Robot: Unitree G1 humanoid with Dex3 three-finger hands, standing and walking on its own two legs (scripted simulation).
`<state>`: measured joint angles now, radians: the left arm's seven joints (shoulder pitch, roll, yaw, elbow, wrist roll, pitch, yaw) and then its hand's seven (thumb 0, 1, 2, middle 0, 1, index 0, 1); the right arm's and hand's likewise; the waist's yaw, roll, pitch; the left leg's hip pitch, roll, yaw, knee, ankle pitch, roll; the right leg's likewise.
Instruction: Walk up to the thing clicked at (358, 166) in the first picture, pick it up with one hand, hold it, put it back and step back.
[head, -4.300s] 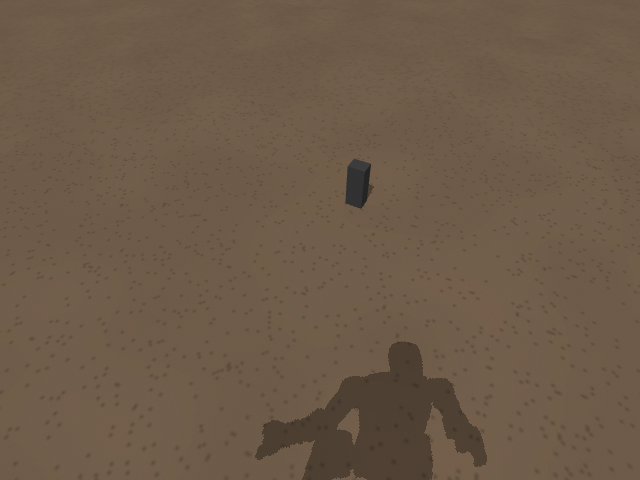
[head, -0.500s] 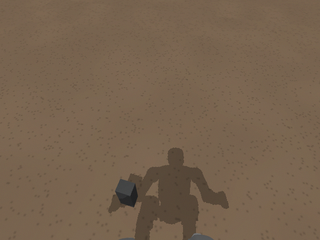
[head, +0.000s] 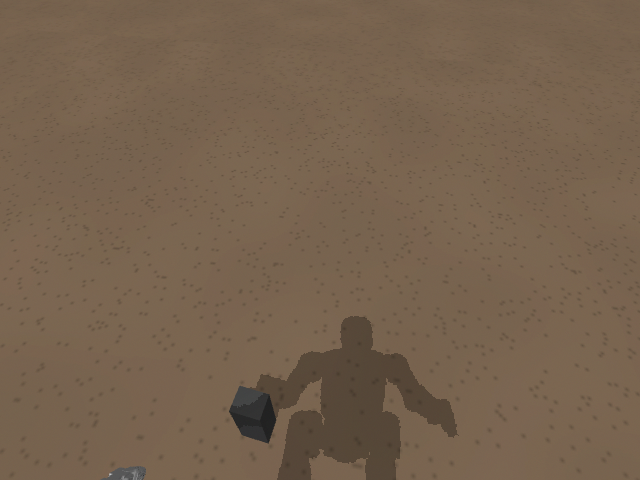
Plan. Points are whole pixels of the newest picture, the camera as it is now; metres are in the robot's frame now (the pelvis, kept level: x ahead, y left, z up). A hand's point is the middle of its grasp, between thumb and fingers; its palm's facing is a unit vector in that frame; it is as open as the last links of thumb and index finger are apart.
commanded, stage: walk up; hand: left
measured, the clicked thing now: (254, 416) +0.40 +0.21 -0.67
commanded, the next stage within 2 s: stand in 0.68 s
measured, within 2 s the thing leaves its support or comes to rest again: neither
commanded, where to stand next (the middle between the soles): +0.07 +0.00 m, yaw +1 degrees
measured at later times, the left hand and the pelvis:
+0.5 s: hand out of the picture +0.07 +0.25 -0.15, palm faces +0.00 -0.95 -0.32, open 7.4 cm; pelvis +0.01 +0.00 +0.01, yaw +0 degrees
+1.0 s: hand out of the picture +0.09 +0.25 -0.15, palm faces +0.00 -0.94 -0.33, open 7.4 cm; pelvis +0.02 +0.00 +0.01, yaw +1 degrees
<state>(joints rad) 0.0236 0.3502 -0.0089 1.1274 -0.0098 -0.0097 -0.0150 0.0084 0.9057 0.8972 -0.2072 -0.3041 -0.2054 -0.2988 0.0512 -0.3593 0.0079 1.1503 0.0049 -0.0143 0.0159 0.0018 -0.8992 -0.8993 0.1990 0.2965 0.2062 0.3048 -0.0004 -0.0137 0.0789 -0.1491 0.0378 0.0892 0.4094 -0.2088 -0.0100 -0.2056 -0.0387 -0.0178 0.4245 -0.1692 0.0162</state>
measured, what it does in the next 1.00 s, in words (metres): stands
